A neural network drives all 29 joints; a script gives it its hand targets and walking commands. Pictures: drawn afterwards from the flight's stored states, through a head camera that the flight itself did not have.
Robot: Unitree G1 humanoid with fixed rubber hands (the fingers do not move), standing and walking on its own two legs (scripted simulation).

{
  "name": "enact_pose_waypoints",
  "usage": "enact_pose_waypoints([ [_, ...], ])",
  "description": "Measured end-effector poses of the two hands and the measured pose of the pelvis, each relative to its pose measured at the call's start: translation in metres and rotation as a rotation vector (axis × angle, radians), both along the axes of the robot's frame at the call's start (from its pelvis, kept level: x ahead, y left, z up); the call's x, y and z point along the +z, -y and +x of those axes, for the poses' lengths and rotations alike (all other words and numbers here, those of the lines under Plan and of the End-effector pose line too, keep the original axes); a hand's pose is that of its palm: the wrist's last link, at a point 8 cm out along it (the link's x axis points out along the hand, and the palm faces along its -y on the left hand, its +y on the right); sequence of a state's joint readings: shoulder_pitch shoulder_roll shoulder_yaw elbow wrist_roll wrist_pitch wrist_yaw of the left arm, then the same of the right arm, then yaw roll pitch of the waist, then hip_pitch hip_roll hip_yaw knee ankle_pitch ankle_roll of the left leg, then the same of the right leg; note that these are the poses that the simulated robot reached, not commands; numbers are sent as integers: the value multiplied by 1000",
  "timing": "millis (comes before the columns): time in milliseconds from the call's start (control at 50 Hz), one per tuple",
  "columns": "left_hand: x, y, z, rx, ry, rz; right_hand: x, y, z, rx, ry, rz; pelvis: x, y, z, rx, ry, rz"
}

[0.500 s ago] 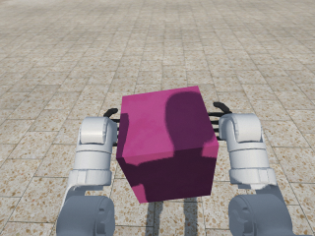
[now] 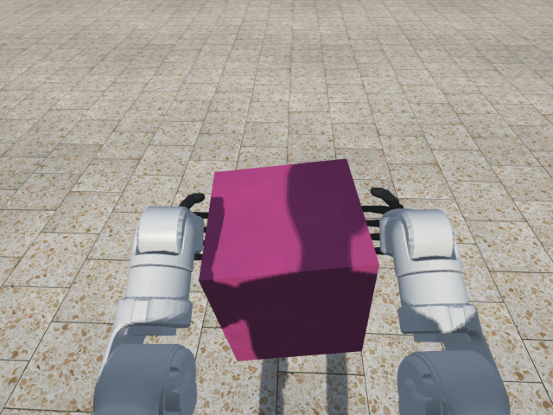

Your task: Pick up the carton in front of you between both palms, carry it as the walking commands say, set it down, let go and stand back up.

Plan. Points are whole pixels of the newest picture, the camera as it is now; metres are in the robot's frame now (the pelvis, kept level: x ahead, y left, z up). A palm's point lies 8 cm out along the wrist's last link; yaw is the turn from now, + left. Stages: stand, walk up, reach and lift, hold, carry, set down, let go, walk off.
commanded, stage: carry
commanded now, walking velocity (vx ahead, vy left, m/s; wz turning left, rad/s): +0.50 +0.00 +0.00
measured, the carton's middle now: (289, 263) +0.37 +0.00 +0.02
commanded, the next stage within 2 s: none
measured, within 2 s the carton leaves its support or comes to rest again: neither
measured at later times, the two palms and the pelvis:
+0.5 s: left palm (229, 155) +0.57 +0.11 +0.09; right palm (377, 144) +0.60 -0.18 +0.09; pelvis +0.26 -0.05 +0.02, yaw +3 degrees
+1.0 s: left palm (224, 90) +0.85 +0.15 +0.08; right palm (340, 87) +0.84 -0.15 +0.09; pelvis +0.57 +0.01 +0.01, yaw -2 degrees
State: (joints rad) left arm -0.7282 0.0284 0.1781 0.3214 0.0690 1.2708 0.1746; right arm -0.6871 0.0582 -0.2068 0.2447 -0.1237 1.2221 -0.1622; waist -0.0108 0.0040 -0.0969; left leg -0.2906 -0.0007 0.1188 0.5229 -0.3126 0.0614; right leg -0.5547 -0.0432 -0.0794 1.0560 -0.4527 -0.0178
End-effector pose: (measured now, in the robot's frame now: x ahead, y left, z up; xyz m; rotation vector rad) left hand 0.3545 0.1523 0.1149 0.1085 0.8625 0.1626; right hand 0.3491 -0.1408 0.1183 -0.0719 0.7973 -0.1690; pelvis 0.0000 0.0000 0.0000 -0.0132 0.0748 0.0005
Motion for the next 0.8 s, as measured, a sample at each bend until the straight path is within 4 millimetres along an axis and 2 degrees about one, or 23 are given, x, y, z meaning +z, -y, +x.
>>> enact_pose_waypoints([
  [80, 6, 8, 39, -17, 23, -13, 9, 8, 34, -29, 24, 3, 7, 2, 28, 3, -5, -5],
  [180, 11, 22, 96, -1, 65, -33, 18, 22, 93, -46, 66, 20, 6, 13, 79, 0, -12, -2],
  [300, -4, 40, 165, 41, 74, -11, -5, 40, 172, -13, 72, 48, -14, 38, 158, 27, 4, -1],
  [400, -25, 45, 191, 100, -10, -5, -29, 44, 213, 10, -19, 77, 2, 50, 205, 49, 1, 26],
  [480, -28, 43, 212, 163, -7, -37, -31, 42, 241, 2, -12, 110, 14, 54, 245, 45, -9, 48],
  [580, -15, 39, 251, 198, 93, -76, -19, 38, 277, -39, 94, 147, 18, 49, 305, 34, -13, 52],
  [660, -6, 33, 298, 154, 150, -60, -9, 33, 318, -22, 150, 109, 13, 38, 361, 29, -5, 41],
  [720, -11, 25, 338, 131, 158, -60, -11, 25, 354, -23, 158, 86, 4, 27, 409, 22, 4, 31],
  [800, -30, 12, 394, 110, 150, -75, -23, 11, 405, -32, 142, 48, -14, 9, 470, -10, 28, 39],
])
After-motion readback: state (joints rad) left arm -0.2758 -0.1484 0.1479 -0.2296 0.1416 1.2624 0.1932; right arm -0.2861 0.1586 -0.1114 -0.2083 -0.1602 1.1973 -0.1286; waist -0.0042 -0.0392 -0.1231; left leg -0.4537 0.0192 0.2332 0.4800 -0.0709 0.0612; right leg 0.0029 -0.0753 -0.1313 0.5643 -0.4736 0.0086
